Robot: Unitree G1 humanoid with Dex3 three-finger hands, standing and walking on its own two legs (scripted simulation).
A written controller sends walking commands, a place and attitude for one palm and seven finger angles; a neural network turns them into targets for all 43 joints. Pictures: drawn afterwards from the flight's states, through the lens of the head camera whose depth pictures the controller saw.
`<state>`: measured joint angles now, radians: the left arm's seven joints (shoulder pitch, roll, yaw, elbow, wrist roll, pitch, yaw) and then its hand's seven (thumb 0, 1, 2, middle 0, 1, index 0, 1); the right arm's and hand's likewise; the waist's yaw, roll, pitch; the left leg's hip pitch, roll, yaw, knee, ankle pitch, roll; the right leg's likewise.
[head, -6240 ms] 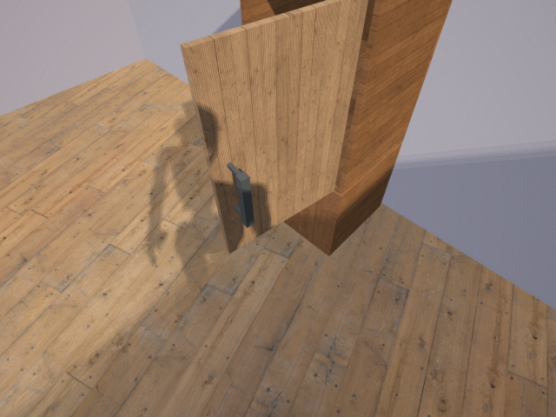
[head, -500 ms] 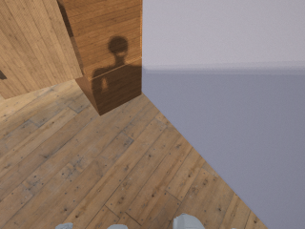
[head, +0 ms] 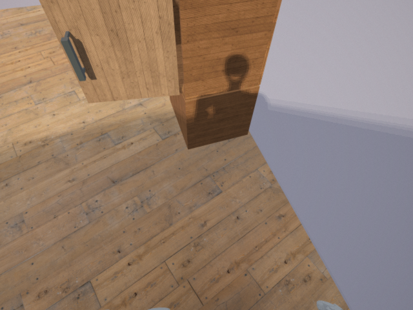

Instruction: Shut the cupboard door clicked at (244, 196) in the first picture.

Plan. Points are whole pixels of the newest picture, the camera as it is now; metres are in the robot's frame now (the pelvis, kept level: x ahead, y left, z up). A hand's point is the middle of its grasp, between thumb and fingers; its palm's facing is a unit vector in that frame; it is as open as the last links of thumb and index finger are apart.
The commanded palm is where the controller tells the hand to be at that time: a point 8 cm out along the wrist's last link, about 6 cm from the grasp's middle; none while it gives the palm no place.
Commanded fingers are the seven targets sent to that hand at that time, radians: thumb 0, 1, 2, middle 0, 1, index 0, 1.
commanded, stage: turn to face it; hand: left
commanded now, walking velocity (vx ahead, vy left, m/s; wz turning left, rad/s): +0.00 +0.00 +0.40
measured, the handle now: (75, 57) +0.90 +0.53 -0.09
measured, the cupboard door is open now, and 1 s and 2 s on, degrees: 81 81 81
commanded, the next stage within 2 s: take the last steps up to it in 0.34 s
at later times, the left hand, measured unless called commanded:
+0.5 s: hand out of the picture +0.03 +0.16 -0.15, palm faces +0.19 -0.95 -0.26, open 7.4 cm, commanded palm none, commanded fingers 0.00 0.90 0.90 -0.20 -0.30 -0.20 -0.30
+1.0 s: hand out of the picture +0.08 +0.22 -0.15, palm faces +0.31 -0.93 -0.20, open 7.4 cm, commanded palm none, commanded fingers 0.00 0.90 0.90 -0.20 -0.30 -0.20 -0.30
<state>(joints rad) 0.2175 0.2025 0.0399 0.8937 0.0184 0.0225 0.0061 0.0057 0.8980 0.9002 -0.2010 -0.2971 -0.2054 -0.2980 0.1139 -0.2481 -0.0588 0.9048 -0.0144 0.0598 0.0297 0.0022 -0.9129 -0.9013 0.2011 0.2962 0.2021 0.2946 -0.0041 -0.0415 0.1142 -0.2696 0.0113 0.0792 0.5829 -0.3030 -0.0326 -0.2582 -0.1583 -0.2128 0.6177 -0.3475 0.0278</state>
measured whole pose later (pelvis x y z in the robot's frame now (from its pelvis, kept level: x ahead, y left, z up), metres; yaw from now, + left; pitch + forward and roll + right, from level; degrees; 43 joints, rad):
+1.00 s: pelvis +0.08 +0.02 +0.01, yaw +17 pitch +0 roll +1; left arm 0.18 0.21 0.05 1.01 0.02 0.02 -0.03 0.01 0.91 0.90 -0.19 -0.30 -0.20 -0.30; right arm 0.34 -0.16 -0.01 1.06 -0.03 -0.03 -0.01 0.00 -0.91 -0.90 0.20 0.30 0.21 0.30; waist 0.01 -0.01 0.07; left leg -0.05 -0.03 0.06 0.34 -0.28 0.04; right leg -0.50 -0.11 -0.07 0.85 -0.30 0.02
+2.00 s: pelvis +0.42 +0.16 +0.00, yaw +18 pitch -1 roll +1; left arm 0.11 0.18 0.05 0.97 0.02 -0.05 -0.01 0.00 0.91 0.90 -0.19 -0.30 -0.20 -0.30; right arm 0.35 -0.19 -0.03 1.11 -0.02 -0.01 0.00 0.00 -0.92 -0.90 0.20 0.30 0.20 0.29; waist -0.03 0.02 0.09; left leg -0.21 0.02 0.10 0.77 -0.50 0.01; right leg -0.34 -0.05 -0.12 0.61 -0.24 -0.04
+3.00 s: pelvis +0.48 +0.18 +0.01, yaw +16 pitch +0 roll -1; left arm 0.22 0.17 0.00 1.06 0.01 -0.01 0.04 0.00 0.92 0.90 -0.20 -0.30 -0.20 -0.30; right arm 0.23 -0.17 -0.01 1.06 -0.02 0.01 -0.03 0.00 -0.92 -0.90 0.20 0.30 0.20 0.29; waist -0.01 0.01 0.04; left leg -0.19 0.01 0.04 0.50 -0.31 0.01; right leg -0.21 0.03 -0.04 0.46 -0.25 -0.03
